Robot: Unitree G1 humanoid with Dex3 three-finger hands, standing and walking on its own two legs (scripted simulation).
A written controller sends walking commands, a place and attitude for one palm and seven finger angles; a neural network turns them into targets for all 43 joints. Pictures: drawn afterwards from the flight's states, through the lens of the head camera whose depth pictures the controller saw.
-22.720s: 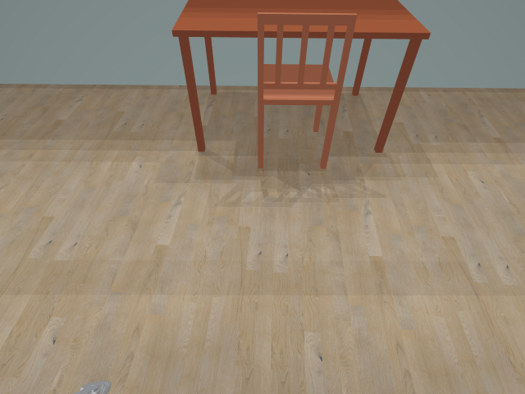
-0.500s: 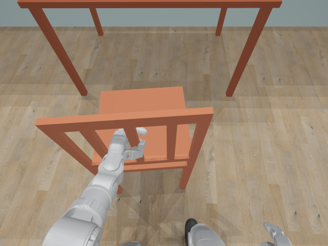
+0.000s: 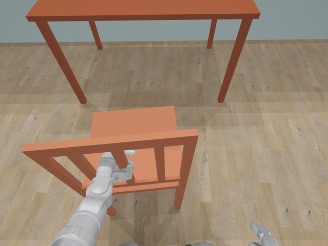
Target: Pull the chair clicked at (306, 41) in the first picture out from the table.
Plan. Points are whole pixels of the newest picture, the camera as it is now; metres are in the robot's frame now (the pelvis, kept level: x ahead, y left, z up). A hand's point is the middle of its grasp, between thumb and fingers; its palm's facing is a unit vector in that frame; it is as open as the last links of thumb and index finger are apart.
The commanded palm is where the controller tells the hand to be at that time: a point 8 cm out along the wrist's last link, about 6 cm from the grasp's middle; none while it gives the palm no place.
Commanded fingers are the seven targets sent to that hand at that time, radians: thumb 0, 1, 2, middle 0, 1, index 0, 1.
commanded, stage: stop walking, hand still on the chair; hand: left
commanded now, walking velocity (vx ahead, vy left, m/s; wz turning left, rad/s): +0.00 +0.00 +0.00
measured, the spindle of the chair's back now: (125, 167) +0.34 +0.13 -0.11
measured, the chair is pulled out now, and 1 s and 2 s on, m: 0.67 0.71 0.71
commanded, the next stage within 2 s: open the thumb and straighten the fingers in 0.72 s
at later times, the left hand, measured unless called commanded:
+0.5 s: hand (126, 185) +0.27 +0.11 -0.06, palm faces -0.10 -0.99 -0.13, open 5.7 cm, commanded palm +0.26 +0.16 -0.05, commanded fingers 0.00 0.90 0.90 -0.50 -1.45 -0.50 -1.45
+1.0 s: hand (125, 182) +0.28 +0.11 -0.06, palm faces -0.10 -0.99 -0.09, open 6.6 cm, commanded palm +0.26 +0.16 -0.05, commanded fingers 0.00 -0.31 0.32 -0.50 -1.45 -0.50 -1.45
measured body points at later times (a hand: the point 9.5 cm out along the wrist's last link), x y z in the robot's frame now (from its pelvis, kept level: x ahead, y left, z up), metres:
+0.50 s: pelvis +0.01 +0.02 +0.01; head +0.03 +0.01 +0.45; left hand +0.27 +0.16 -0.05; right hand +0.14 -0.20 -0.12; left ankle +0.02 +0.16 -0.73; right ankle +0.03 -0.11 -0.73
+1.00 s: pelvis +0.02 +0.02 -0.01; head +0.05 +0.02 +0.44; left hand +0.28 +0.17 -0.05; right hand +0.15 -0.24 -0.11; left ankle +0.02 +0.16 -0.73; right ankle +0.03 -0.11 -0.73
